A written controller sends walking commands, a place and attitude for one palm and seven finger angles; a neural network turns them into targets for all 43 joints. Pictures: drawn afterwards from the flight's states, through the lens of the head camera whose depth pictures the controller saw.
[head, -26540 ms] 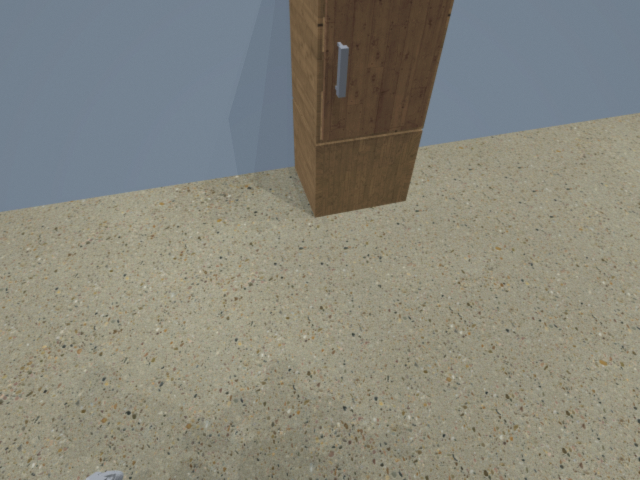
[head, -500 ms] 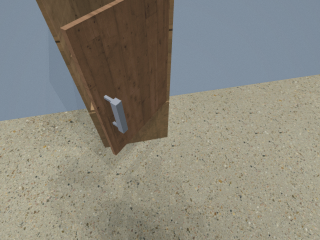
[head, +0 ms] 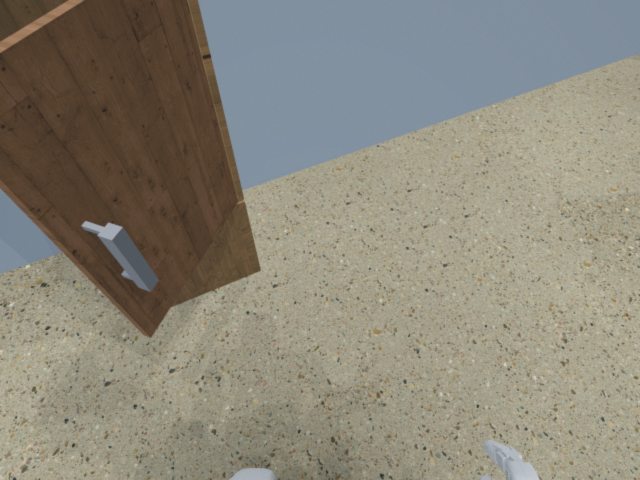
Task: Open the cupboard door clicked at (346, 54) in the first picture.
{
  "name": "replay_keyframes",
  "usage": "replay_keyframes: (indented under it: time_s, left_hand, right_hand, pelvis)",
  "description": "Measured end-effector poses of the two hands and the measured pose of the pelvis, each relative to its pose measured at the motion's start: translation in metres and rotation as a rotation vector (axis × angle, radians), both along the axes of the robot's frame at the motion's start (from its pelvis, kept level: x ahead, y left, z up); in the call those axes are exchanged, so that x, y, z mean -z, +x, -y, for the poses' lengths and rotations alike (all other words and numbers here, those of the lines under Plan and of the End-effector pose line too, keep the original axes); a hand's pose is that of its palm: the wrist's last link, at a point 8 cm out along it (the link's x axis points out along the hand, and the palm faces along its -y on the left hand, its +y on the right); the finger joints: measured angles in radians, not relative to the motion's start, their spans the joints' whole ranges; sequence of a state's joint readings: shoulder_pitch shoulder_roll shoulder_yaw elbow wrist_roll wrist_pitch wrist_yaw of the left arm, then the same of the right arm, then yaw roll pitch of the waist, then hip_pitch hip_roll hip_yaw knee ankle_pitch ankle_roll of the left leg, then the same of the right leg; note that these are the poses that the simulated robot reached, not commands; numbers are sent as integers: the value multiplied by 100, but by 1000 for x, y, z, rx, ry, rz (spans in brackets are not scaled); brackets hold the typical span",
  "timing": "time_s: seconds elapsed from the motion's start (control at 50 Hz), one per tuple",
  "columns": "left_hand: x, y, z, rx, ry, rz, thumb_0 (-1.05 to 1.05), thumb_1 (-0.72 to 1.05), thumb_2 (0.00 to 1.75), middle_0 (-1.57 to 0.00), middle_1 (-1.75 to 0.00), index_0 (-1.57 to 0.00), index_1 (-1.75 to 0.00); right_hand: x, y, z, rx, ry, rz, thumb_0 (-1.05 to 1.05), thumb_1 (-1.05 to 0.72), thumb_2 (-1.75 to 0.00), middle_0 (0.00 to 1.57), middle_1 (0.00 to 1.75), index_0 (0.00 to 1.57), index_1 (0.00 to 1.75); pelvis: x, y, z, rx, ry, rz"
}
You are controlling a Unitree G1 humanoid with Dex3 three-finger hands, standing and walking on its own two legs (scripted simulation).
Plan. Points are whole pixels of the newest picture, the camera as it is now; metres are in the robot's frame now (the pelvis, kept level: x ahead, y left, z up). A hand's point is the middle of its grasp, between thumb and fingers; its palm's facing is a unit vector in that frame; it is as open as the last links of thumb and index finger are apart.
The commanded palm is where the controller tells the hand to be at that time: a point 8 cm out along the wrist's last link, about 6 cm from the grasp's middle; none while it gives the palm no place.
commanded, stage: walk to a spot facing it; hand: left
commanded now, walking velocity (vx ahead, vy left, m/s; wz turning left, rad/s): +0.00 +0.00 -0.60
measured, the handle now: (120, 256) +0.42 +0.37 -0.07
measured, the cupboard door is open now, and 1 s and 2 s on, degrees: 44 44 44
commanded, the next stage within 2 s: turn to face it in 1.96 s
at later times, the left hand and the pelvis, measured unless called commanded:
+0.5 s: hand (237, 460) +0.15 +0.13 -0.16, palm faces -0.27 -0.92 -0.28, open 7.4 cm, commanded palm none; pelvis +0.01 -0.04 +0.00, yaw -18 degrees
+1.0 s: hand (326, 371) +0.29 +0.02 -0.16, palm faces -0.61 -0.77 -0.19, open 7.4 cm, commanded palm none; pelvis +0.08 -0.08 +0.00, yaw -38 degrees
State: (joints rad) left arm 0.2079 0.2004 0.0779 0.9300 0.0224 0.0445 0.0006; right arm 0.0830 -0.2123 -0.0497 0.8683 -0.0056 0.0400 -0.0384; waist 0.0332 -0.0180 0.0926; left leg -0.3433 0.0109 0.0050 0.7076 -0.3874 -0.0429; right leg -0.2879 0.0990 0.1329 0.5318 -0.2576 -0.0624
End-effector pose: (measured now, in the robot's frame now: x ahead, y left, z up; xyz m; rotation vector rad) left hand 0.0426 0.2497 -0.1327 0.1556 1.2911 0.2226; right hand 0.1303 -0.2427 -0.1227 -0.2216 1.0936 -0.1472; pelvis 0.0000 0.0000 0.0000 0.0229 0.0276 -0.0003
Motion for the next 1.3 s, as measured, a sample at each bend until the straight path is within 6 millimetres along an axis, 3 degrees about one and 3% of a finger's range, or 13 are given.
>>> replay_keyframes:
  time_s: [0.08,0.18,0.32,0.38,0.46,0.58,0.72,0.82,0.94,1.1,1.14,1.18,1.3]
  left_hand:
    - [13,18,-6,46,-24,7,1,90,90,-20,-30,-20,-30]
    - [5,50,-2,121,-24,34,1,91,90,-20,-30,-20,-30]
    - [1,100,30,283,30,74,1,91,90,-20,-30,-20,-30]
    - [-3,111,44,320,52,83,0,91,90,-20,-30,-20,-30]
    - [-9,116,61,356,52,62,0,91,90,-20,-30,-20,-30]
    - [-6,126,79,418,10,38,0,90,90,-20,-30,-20,-30]
    - [13,154,81,466,-46,33,1,90,90,-20,-30,-20,-30]
    - [5,191,95,553,-71,37,1,91,90,-20,-30,-20,-30]
    - [-3,243,144,684,-74,52,1,91,90,-20,-30,-20,-30]
    - [5,319,275,902,-85,153,1,91,90,-20,-30,-20,-30]
    - [5,327,298,908,-93,196,1,91,90,-20,-30,-20,-30]
    - [1,328,312,909,-89,192,0,91,90,-20,-30,-20,-30]
    - [-6,323,329,904,-58,75,0,92,90,-20,-30,-20,-30]
  right_hand:
    - [2,-15,-1,21,-31,10,0,-90,-90,20,30,20,29]
    - [3,-57,7,65,-29,-86,0,-90,-90,20,30,20,29]
    - [33,-115,43,221,21,-169,0,-90,-90,20,30,20,30]
    - [37,-133,59,286,17,-216,0,-90,-90,20,30,20,29]
    - [25,-139,71,344,10,-210,1,-90,-90,20,30,20,29]
    - [9,-128,72,410,5,-133,0,-90,-90,20,30,20,29]
    - [3,-117,52,457,-24,-51,0,-90,-90,20,30,20,29]
    - [-6,-143,32,516,-2,-110,0,-90,-90,20,30,20,29]
    - [-3,-188,15,654,61,-223,0,-90,-90,20,30,20,29]
    - [26,-249,10,849,197,-415,0,-90,-90,20,30,20,29]
    - [31,-249,23,873,217,-447,0,-90,-90,20,30,20,29]
    - [30,-236,46,888,205,-426,1,-90,-90,20,30,20,29]
    - [13,-155,136,898,118,-196,1,-91,-90,20,30,20,29]
  pelvis:
    - [9,2,-5,38,-18,-4]
    - [3,3,2,102,-20,3]
    - [17,9,28,204,-22,7]
    - [17,8,35,229,-22,20]
    - [7,11,41,281,-4,18]
    - [0,20,42,355,-3,8]
    - [8,39,31,429,-37,-16]
    - [-1,55,37,505,-40,-19]
    - [-5,75,60,607,-33,-24]
    - [20,99,125,718,-19,-12]
    - [22,102,139,730,-24,4]
    - [17,109,151,746,-25,15]
    - [-2,141,190,797,-18,7]
